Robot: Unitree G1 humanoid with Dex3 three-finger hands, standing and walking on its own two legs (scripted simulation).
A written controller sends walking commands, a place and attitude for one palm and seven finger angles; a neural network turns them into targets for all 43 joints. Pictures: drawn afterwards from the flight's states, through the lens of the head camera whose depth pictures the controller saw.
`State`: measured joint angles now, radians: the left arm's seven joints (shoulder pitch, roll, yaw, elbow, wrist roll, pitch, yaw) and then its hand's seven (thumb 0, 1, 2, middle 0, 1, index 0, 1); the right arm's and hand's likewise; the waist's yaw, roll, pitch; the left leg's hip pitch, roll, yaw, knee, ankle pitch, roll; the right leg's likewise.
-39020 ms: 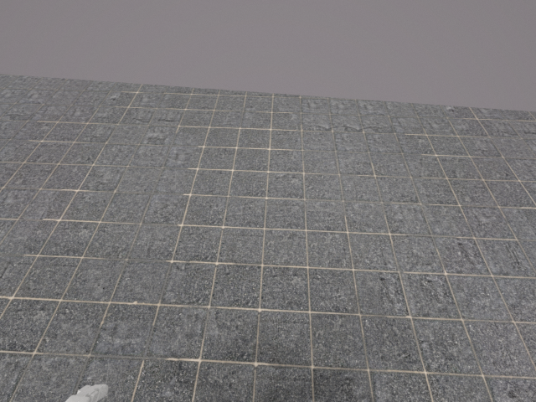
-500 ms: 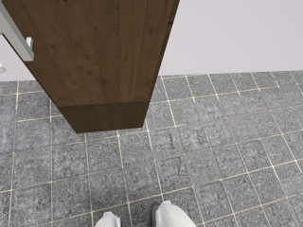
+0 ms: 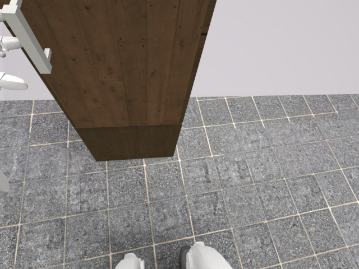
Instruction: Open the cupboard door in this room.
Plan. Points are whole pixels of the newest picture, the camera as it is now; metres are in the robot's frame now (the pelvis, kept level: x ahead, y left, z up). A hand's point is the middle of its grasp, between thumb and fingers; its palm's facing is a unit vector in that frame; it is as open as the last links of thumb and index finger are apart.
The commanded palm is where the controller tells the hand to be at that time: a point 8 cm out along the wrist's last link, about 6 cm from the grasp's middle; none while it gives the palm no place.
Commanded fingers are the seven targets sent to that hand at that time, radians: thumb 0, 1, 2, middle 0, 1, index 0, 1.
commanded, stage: move the hooked fingers beside the handle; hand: left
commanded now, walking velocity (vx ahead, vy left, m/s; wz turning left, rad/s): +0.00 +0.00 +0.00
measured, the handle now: (32, 36) +0.56 +0.24 +0.12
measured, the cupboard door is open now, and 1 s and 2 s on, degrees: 0 0 0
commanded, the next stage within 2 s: slide the fingers in behind the handle in 0.20 s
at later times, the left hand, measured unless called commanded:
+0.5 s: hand (1, 55) +0.51 +0.29 +0.12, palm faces -0.02 -1.00 +0.01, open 14.0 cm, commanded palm +0.50 +0.32 +0.11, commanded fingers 0.00 -0.50 0.30 -0.30 -1.20 -0.30 -1.20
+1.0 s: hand (30, 55) +0.51 +0.24 +0.12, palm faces +0.00 -1.00 +0.01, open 13.9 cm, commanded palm +0.50 +0.28 +0.11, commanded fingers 0.00 -0.50 0.30 -0.30 -1.20 -0.30 -1.20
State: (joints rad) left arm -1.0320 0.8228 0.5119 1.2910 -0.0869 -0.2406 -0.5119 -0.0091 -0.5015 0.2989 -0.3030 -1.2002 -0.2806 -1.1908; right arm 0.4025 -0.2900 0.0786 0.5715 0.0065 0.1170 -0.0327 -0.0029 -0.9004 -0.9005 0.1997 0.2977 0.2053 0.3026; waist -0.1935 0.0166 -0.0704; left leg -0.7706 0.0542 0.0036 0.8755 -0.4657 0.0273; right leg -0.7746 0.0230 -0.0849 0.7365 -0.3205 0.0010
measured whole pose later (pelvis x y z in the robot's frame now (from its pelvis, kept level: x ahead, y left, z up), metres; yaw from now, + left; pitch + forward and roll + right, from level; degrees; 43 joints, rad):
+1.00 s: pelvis -0.01 +0.00 +0.00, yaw +0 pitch +20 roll -4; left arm -1.04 0.69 0.46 1.27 -0.09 -0.27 -0.40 -0.01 -0.50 0.30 -0.30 -1.20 -0.31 -1.21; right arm 0.42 -0.28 0.07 0.60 -0.01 0.08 -0.02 0.00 -0.90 -0.90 0.20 0.30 0.21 0.30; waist -0.19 0.03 -0.08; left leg -0.77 0.05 0.00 0.88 -0.46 0.03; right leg -0.78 0.02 -0.08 0.75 -0.32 0.00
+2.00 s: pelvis -0.01 +0.00 +0.00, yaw +0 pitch +20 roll -4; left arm -1.06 0.65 0.41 1.27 -0.09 -0.29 -0.35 -0.01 -0.50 0.30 -0.33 -1.23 -0.35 -1.24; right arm 0.45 -0.28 0.06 0.62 -0.01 0.05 -0.01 0.00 -0.90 -0.90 0.20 0.30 0.20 0.30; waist -0.19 0.03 -0.08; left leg -0.78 0.04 0.01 0.88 -0.45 0.03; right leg -0.79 0.01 -0.08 0.76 -0.32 0.00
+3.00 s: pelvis +0.00 +0.00 +0.00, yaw -1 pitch +19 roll -3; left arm -0.93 0.63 0.46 1.17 -0.11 -0.29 -0.36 0.01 0.80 0.83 -0.38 -1.35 -0.40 -1.34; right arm 0.44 -0.28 0.05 0.60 0.00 0.08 -0.01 0.00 -0.90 -0.90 0.20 0.30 0.20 0.30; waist -0.19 0.03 -0.09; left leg -0.73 0.05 0.03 0.85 -0.46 0.03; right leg -0.76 0.03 -0.05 0.74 -0.32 0.00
